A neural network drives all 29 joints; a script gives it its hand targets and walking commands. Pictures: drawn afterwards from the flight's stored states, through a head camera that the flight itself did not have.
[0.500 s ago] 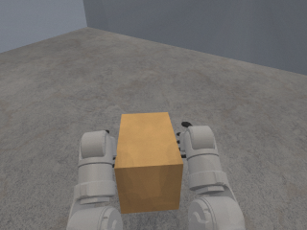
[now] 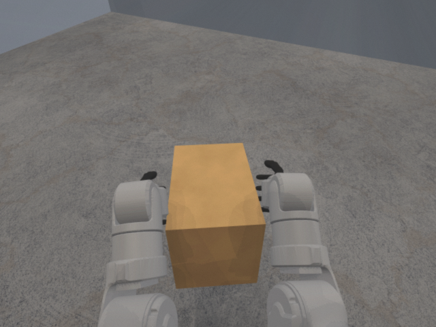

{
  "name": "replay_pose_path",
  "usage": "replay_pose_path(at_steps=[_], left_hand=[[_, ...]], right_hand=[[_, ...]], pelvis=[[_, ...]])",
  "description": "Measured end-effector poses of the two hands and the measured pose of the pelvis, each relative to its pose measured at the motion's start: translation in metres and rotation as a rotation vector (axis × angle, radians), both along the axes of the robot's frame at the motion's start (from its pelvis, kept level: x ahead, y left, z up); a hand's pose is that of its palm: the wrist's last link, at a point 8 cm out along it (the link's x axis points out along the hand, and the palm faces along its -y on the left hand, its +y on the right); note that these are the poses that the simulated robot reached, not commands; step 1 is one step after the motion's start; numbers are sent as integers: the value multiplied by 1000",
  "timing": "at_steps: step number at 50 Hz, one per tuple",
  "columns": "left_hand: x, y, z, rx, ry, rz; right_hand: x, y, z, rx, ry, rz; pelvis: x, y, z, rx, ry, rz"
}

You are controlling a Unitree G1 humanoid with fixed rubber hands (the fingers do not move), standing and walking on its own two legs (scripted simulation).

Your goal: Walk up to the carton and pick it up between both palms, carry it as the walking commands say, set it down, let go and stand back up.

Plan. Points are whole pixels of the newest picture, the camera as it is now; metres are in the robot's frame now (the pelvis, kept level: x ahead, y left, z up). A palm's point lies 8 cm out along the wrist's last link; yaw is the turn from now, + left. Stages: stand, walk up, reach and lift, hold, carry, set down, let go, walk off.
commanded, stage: carry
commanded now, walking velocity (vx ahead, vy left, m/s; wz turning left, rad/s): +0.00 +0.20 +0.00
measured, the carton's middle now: (212, 208) +0.36 +0.01 +0.00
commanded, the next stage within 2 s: none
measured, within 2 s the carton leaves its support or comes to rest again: neither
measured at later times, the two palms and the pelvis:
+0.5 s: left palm (140, 207) +0.30 +0.13 +0.10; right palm (272, 192) +0.32 -0.10 +0.11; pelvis -0.01 +0.01 +0.00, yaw +0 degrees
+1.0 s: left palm (130, 212) +0.29 +0.15 +0.09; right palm (264, 199) +0.31 -0.08 +0.10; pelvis -0.02 +0.02 +0.00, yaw +0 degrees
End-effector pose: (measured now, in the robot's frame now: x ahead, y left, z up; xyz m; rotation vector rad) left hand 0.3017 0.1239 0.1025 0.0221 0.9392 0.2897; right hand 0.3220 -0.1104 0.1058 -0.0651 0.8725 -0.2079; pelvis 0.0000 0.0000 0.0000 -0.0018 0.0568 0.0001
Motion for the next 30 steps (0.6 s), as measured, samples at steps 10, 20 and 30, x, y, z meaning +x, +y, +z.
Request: replay_pose_path(at_steps=[10, 20, 30], left_hand=[[2, 5, -3, -18, -11, 0], [-3, 6, -2, -15, -12, 2], [-6, 9, -3, -20, -20, 13]], right_hand=[[1, 6, 2, -18, -10, -6], [-4, 6, 1, -6, -11, -6], [-6, 9, 1, -11, -16, -6]], pelvis=[[-2, 5, 0, -3, 6, 3], [-7, 5, 0, -3, 1, 3], [-10, 6, 0, -2, 1, 0]])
